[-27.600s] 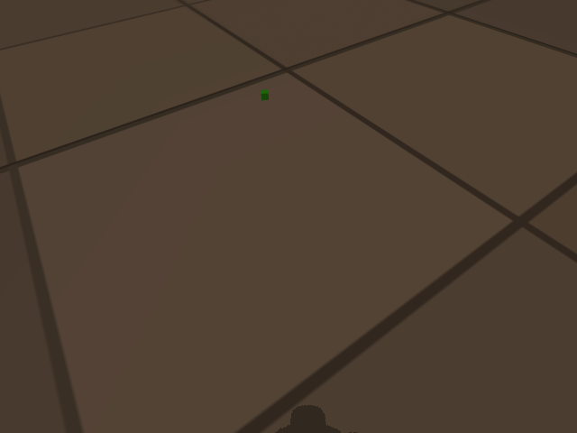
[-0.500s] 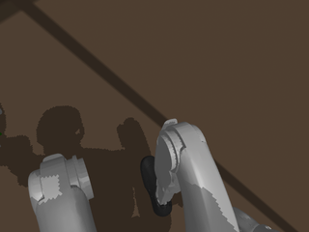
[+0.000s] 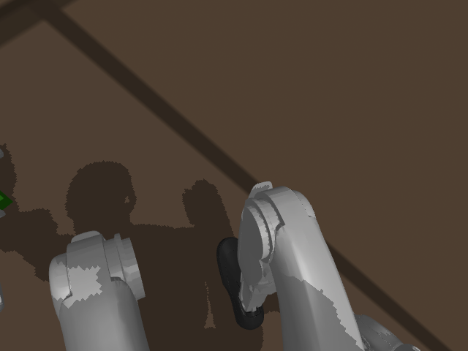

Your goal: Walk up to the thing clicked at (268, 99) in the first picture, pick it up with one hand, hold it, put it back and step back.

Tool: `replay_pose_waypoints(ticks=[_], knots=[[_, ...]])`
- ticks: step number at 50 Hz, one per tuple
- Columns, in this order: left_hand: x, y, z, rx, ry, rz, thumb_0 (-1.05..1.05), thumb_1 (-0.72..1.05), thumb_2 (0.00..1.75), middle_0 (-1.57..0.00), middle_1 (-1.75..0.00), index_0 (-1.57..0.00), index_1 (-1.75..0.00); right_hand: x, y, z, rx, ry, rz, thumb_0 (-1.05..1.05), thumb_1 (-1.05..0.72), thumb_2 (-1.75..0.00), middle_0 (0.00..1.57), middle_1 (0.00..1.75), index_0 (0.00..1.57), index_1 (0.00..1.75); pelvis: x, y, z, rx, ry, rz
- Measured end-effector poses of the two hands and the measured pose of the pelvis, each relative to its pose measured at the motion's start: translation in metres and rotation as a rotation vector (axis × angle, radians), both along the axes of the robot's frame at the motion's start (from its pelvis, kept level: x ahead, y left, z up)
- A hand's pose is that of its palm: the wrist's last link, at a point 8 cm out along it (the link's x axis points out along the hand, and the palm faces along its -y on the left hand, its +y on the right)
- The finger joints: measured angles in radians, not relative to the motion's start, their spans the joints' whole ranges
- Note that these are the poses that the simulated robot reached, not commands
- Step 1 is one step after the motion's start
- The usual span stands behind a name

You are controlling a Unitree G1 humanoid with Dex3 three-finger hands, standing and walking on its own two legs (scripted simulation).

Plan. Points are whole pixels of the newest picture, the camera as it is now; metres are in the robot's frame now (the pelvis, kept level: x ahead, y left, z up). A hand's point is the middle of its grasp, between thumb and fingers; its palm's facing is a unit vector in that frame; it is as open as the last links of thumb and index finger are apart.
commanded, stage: withdraw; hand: left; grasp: from above
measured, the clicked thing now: out of the picture +0.40 +0.33 -0.27
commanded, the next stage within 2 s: home in 0.74 s
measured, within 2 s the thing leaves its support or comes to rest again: neither
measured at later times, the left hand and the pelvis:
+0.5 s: hand out of the picture +0.37 +0.32 -0.07, palm faces -0.52 -0.11 -0.85, open 11.4 cm; pelvis -0.01 -0.01 +0.08, yaw +7 degrees
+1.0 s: hand out of the picture +0.41 +0.33 -0.09, palm faces -0.38 -0.07 -0.92, open 11.4 cm; pelvis +0.00 +0.00 +0.06, yaw +6 degrees
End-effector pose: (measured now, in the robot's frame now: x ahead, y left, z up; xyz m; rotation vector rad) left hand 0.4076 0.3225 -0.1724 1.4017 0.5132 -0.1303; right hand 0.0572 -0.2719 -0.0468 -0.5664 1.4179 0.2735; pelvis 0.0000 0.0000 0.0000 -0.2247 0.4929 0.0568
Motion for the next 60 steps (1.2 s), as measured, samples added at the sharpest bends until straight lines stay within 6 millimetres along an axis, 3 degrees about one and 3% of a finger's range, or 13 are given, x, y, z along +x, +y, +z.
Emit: replay_pose_waypoints(ticks=[4,8,14,18,22,26,36,41,46,51,55,60], knots=[[0.001,0.007,0.026,0.034,-0.037,-0.014,0.00,-0.07,0.64,-0.46,-0.65,-0.48,-0.64,0.006,-0.002,-0.001,0.009,-0.019,-0.057,0.00,-0.91,-0.90,0.20,0.30,0.20,0.30,0.004,-0.001,0.006,0.010,0.038,0.006],[0.000,0.012,0.069,0.082,-0.066,-0.030,0.00,-0.11,0.67,-0.44,-0.67,-0.45,-0.67,0.023,-0.001,-0.002,0.035,-0.063,-0.123,0.00,-0.91,-0.90,0.20,0.30,0.20,0.30,0.005,-0.002,0.020,0.030,0.085,0.021],[-0.005,0.017,0.134,0.123,0.008,-0.018,0.00,-0.12,0.69,-0.45,-0.68,-0.45,-0.69,0.056,0.003,0.005,0.079,-0.149,-0.156,0.00,-0.92,-0.90,0.20,0.30,0.20,0.30,0.000,-0.004,0.052,0.068,0.111,0.043],[-0.014,0.015,0.160,0.104,0.085,-0.014,0.00,-0.12,0.70,-0.45,-0.69,-0.45,-0.70,0.071,0.005,0.017,0.086,-0.206,-0.150,0.00,-0.92,-0.91,0.20,0.30,0.20,0.30,-0.005,-0.007,0.071,0.090,0.105,0.053],[-0.022,0.007,0.168,0.061,0.138,-0.053,0.00,-0.12,0.71,-0.45,-0.70,-0.45,-0.71,0.075,0.001,0.028,0.052,-0.227,-0.133,0.00,-0.92,-0.91,0.20,0.30,0.20,0.30,-0.010,-0.011,0.083,0.102,0.094,0.058],[-0.028,0.000,0.161,0.022,0.134,-0.112,0.00,-0.12,0.71,-0.45,-0.70,-0.45,-0.71,0.067,-0.008,0.034,-0.010,-0.211,-0.116,0.00,-0.92,-0.91,0.20,0.30,0.20,0.30,-0.013,-0.012,0.083,0.100,0.089,0.059],[-0.030,-0.004,0.108,0.020,0.084,-0.163,0.00,-0.11,0.70,-0.45,-0.68,-0.46,-0.69,0.031,-0.016,0.019,-0.115,-0.129,-0.122,0.00,-0.91,-0.90,0.20,0.30,0.20,0.30,-0.015,-0.009,0.054,0.085,0.082,0.053],[-0.016,0.000,0.098,0.054,0.000,-0.136,0.00,-0.10,0.68,-0.46,-0.67,-0.46,-0.67,0.011,-0.009,0.005,-0.105,-0.086,-0.163,0.00,-0.91,-0.90,0.20,0.30,0.20,0.30,-0.012,-0.007,0.042,0.075,0.090,0.053],[-0.002,0.005,0.118,0.099,-0.057,-0.077,0.00,-0.10,0.70,-0.42,-0.70,-0.44,-0.69,0.003,0.003,0.000,-0.054,-0.068,-0.232,0.00,-0.91,-0.90,0.20,0.30,0.20,0.30,-0.007,-0.005,0.046,0.072,0.119,0.053],[-0.001,0.005,0.151,0.098,0.000,-0.032,0.00,-0.07,0.75,-0.37,-0.70,-0.38,-0.70,0.009,0.011,0.010,0.002,-0.083,-0.277,0.00,-0.90,-0.90,0.20,0.30,0.20,0.30,-0.004,-0.003,0.068,0.077,0.139,0.052],[-0.012,-0.001,0.181,0.045,0.025,-0.010,0.00,0.05,0.82,-0.30,-0.63,-0.31,-0.64,0.024,0.013,0.028,0.031,-0.122,-0.297,0.00,-0.90,-0.90,0.20,0.30,0.20,0.30,-0.002,-0.003,0.093,0.084,0.142,0.053],[-0.042,-0.011,0.225,-0.079,0.006,0.036,0.00,0.32,0.86,-0.25,-0.50,-0.25,-0.51,0.054,0.011,0.061,0.044,-0.195,-0.292,0.00,-0.90,-0.90,0.20,0.30,0.20,0.30,-0.001,-0.004,0.128,0.096,0.134,0.056]])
